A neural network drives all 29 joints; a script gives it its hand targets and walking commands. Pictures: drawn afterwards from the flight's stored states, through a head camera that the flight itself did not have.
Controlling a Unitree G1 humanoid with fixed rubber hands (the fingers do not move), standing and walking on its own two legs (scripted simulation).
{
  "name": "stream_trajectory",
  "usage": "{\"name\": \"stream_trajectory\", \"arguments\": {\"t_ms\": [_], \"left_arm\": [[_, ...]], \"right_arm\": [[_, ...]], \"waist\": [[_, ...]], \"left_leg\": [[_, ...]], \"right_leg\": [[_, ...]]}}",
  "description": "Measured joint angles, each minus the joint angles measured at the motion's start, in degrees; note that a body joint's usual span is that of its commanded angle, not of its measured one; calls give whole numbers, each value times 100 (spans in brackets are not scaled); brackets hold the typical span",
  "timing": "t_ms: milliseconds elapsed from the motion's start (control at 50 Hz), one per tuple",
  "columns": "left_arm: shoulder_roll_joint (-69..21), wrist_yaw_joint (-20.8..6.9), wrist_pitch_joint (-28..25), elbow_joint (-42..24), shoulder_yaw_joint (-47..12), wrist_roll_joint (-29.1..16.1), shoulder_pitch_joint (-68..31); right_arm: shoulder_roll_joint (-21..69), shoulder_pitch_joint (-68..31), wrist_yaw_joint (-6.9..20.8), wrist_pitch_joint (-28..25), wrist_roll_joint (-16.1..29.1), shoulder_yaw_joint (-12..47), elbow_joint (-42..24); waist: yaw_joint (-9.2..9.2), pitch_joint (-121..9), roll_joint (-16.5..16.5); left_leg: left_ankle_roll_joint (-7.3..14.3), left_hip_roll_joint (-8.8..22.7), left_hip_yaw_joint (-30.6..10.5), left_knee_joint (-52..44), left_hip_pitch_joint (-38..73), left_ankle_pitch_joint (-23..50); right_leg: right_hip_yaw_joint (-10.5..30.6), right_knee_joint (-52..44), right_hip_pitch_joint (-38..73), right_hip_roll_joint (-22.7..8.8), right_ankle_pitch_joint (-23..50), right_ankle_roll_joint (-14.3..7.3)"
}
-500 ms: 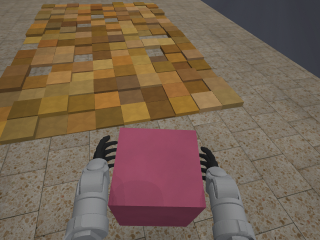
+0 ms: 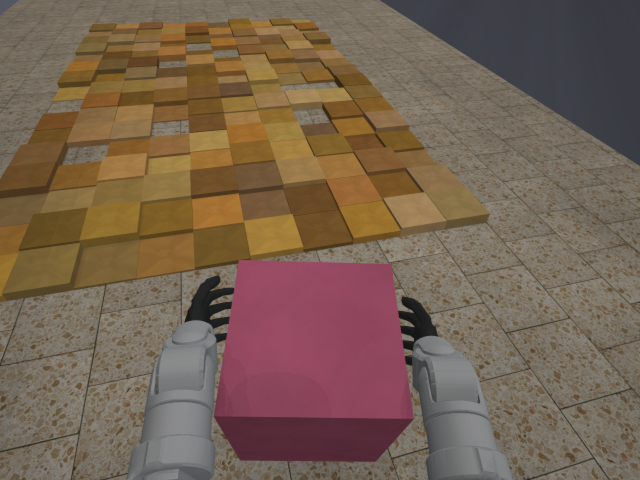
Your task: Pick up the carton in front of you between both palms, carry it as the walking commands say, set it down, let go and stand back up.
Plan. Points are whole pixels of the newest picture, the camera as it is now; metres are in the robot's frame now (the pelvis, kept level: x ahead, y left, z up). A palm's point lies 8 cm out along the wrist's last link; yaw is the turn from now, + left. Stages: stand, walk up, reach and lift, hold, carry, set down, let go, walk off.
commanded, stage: reach and lift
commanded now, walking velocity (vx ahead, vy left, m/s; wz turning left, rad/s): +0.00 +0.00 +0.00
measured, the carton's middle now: (311, 367) +0.29 +0.00 -0.04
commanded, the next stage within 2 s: hold in 0.14 s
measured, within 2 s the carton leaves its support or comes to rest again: neither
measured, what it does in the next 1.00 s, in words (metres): stands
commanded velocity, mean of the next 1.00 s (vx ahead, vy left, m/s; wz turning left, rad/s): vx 0.12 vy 0.00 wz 0.00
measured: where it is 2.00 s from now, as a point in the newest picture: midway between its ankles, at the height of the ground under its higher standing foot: (288, 411)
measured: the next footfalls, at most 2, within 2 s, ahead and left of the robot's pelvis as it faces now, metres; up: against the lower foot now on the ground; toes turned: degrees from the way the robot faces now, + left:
right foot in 1.22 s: +0.15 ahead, -0.10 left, +0.00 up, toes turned -8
left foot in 1.50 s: +0.37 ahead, +0.14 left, +0.00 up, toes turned +12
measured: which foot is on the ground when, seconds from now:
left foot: down 0.00-1.00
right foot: down 0.00-0.98, up 1.00-1.00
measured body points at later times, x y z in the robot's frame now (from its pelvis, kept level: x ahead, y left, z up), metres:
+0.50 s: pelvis +0.00 +0.00 +0.00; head -0.05 +0.00 +0.45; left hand +0.30 +0.15 +0.05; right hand +0.29 -0.15 +0.03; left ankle +0.00 +0.13 -0.74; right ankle +0.01 -0.13 -0.74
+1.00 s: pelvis +0.02 +0.02 -0.01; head -0.01 +0.03 +0.44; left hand +0.32 +0.18 +0.05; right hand +0.31 -0.13 +0.04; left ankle +0.01 +0.13 -0.74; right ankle +0.01 -0.14 -0.74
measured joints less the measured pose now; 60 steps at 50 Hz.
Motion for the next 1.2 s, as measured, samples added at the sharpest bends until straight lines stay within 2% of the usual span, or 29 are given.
{"name": "stream_trajectory", "arguments": {"t_ms": [140, 300, 460, 780, 840, 880, 920, 960, 1000, 1080, 1140, 1200], "left_arm": [[8, 16, 91, -124, -51, -14, 27], [37, 15, 386, -500, -197, -95, 135], [2, -31, 498, -373, -79, 55, 2], [-13, -55, 454, -373, -31, 84, -51], [1, -32, 512, -454, -89, 20, -2], [17, -1, 583, -598, -206, -46, 60], [29, 58, 714, -914, -336, -161, 108], [49, 103, 889, -1287, -436, -278, 182], [91, 167, 1143, -1700, -492, -424, 321], [292, 309, 1739, -2407, -624, -834, 492], [324, 380, 2162, -2769, -680, -1023, 457], [228, 425, 2470, -3198, -704, -1080, 446]], "right_arm": [[4, -14, 18, 62, -3, 8, -68], [-20, 104, -4, 330, 77, 173, -432], [11, -49, 42, 446, -6, 58, -281], [25, -110, 44, 429, -30, 27, -308], [10, -47, 18, 485, 11, 86, -407], [-9, 40, -4, 554, 89, 123, -586], [-48, 101, -55, 648, 232, 194, -887], [-88, 152, -118, 788, 406, 286, -1204], [-67, 193, -207, 995, 529, 397, -1477], [-47, 289, -384, 1541, 680, 660, -2087], [-91, 383, -501, 1997, 820, 731, -2622], [-73, 458, -536, 2343, 895, 673, -3176]], "waist": [[15, 2, -39], [33, 18, -31], [53, 57, -18], [30, 113, -14], [-2, -139, -24], [-35, -302, -19], [-73, -385, -47], [-78, -447, -118], [-41, -537, -188], [16, -629, -101], [5, -653, 10], [-30, -671, 102]], "left_leg": [[4, 5, 19, -42, 78, 9], [5, 21, 36, -192, 263, 73], [3, 24, 38, -166, 342, 73], [-6, 32, 51, -117, 273, 76], [-4, 77, 163, 251, -164, -238], [-15, 159, 304, 577, -502, -831], [-23, 221, 559, 897, -822, -951], [34, 207, 751, 881, -919, -757], [120, 177, 886, 816, -921, -466], [208, 289, 972, 548, -824, -528], [151, 406, 907, 143, -622, -468], [98, 488, 846, 134, -485, -661]], "right_leg": [[2, -32, 73, -5, 5, -1], [5, -178, 253, -13, 71, -4], [-15, -145, 332, -11, 65, -10], [-43, -100, 270, -7, 68, -14], [-177, 211, -124, -52, -215, -14], [-327, 381, -356, -105, -576, -20], [-438, 463, -551, -190, -458, -2], [-497, 690, -739, -308, -471, 39], [-551, 1066, -930, -426, -1064, 21], [-1017, 1974, -1516, -431, -1506, -37], [-1292, 1655, -1674, -316, -1237, -51], [-1645, 624, -1452, -185, -663, -48]]}}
